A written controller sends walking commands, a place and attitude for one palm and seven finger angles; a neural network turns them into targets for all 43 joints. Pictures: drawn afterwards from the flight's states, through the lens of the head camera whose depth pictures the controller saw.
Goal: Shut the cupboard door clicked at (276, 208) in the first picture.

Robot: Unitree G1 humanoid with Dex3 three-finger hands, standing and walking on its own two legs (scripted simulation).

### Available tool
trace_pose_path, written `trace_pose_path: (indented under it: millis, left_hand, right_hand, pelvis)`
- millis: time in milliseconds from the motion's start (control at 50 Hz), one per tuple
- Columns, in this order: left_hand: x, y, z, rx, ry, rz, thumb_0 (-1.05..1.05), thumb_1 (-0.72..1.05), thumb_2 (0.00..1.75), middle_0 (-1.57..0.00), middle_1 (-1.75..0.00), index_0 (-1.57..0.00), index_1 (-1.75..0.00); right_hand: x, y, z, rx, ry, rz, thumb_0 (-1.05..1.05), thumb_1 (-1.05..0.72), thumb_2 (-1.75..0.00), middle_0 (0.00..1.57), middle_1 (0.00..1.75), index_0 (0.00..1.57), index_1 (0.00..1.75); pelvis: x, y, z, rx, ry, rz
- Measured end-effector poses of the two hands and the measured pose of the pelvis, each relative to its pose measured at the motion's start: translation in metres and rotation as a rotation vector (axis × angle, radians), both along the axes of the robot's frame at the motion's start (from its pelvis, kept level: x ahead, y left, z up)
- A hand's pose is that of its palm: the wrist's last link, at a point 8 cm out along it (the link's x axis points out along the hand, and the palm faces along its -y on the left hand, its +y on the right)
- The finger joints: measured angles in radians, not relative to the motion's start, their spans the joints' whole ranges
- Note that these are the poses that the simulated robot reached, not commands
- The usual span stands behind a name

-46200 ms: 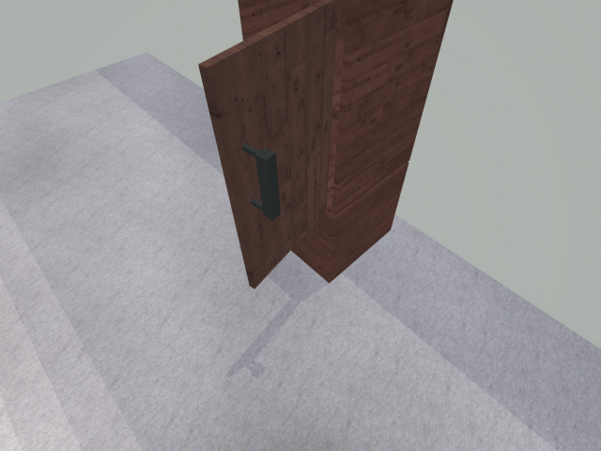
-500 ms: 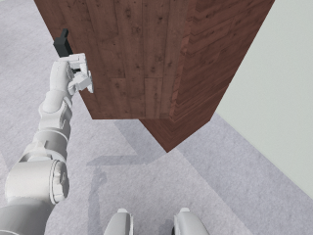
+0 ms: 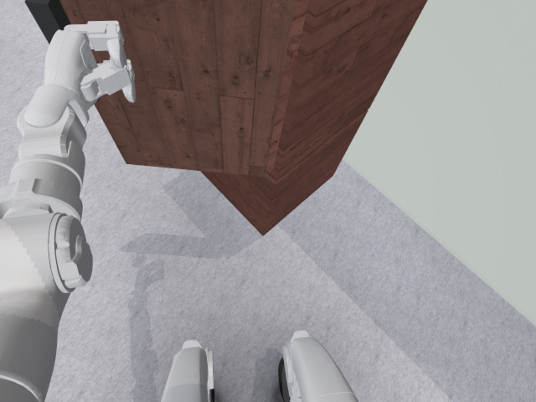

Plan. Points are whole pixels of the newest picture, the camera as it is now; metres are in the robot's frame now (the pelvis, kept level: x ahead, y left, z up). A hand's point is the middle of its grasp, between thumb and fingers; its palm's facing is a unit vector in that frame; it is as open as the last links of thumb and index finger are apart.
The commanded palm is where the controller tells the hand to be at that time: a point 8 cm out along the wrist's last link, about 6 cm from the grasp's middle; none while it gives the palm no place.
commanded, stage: push the door shut along its arc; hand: left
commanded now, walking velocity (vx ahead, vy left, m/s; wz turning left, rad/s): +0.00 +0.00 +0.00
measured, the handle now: (75, 42) +0.61 +0.22 +0.11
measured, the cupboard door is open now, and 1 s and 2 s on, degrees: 44 28 28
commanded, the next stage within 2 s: pull the fist back off the door in 0.64 s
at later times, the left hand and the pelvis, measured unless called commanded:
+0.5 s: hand (151, 41) +0.60 +0.11 +0.12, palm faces -0.27 -0.96 -0.03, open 2.8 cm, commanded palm +0.62 +0.13 +0.11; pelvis +0.01 +0.00 -0.01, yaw -1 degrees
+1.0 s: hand (169, 28) +0.64 +0.09 +0.12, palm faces +0.20 -0.98 -0.04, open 2.7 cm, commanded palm +0.61 +0.11 +0.11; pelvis +0.01 +0.00 -0.02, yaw -1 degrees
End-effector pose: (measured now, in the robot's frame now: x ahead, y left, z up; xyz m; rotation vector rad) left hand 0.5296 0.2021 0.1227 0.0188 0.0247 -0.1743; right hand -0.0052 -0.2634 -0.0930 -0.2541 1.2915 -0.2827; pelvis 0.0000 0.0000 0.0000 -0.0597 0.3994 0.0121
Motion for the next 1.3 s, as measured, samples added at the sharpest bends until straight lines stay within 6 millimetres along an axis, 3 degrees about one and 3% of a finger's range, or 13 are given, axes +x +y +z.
trace_pose_path:
  millis: [200,400,760,800,880,960,1120,1300]
  left_hand:
    - [0.041,-0.029,0.004,-0.010,-0.007,-0.043,0.01,0.90,0.91,-1.30,-1.50,-1.30,-1.50]
    - [0.056,-0.028,0.003,0.018,0.022,-0.073,-0.04,0.86,0.94,-1.30,-1.50,-1.30,-1.50]
    - [0.081,-0.040,0.003,0.010,0.012,-0.132,-0.01,0.92,0.99,-1.30,-1.50,-1.30,-1.50]
    - [0.083,-0.041,0.001,-0.056,0.017,-0.057,-0.01,0.89,0.98,-1.30,-1.50,-1.30,-1.50]
    - [0.082,-0.046,-0.005,-0.131,0.029,0.204,-0.02,0.80,0.93,-1.30,-1.50,-1.30,-1.50]
    - [0.079,-0.056,-0.006,-0.023,-0.001,0.368,-0.04,0.79,0.91,-1.30,-1.50,-1.30,-1.50]
    - [0.073,-0.072,-0.006,0.014,0.023,0.322,-0.02,0.90,0.93,-1.30,-1.50,-1.30,-1.50]
    - [0.048,-0.078,-0.008,0.002,0.002,0.329,0.01,0.90,0.91,-1.30,-1.50,-1.30,-1.50]
  right_hand:
    - [-0.018,0.013,-0.002,0.013,0.029,-0.073,0.00,-0.90,-0.90,0.20,0.30,0.21,0.30]
    - [-0.037,0.023,-0.004,0.042,0.135,-0.102,0.00,-0.90,-0.90,0.20,0.30,0.21,0.30]
    - [-0.037,0.007,-0.004,-0.051,0.140,-0.081,0.00,-0.90,-0.90,0.20,0.30,0.21,0.30]
    - [-0.038,0.009,-0.005,-0.044,0.146,-0.069,0.00,-0.90,-0.90,0.20,0.30,0.20,0.30]
    - [-0.040,0.020,-0.009,0.015,0.165,-0.033,0.00,-0.90,-0.90,0.20,0.30,0.20,0.30]
    - [-0.043,0.033,-0.012,0.085,0.180,-0.029,0.00,-0.90,-0.90,0.20,0.30,0.20,0.30]
    - [-0.050,0.046,-0.003,0.155,0.202,-0.095,0.00,-0.90,-0.90,0.20,0.30,0.21,0.30]
    - [-0.034,0.026,0.013,0.146,0.192,-0.081,0.00,-0.90,-0.90,0.20,0.30,0.21,0.30]
  pelvis:
    - [0.007,0.004,-0.006,-0.002,0.045,-0.031]
    - [0.012,0.004,-0.007,-0.003,0.066,-0.029]
    - [0.007,0.002,-0.022,-0.027,0.119,-0.014]
    - [0.007,0.002,-0.023,-0.031,0.129,-0.014]
    - [0.007,0.002,-0.024,-0.029,0.138,-0.012]
    - [0.008,0.000,-0.022,-0.023,0.138,-0.012]
    - [0.016,-0.003,-0.004,-0.004,0.104,-0.026]
    - [0.035,-0.006,0.016,0.020,0.049,-0.037]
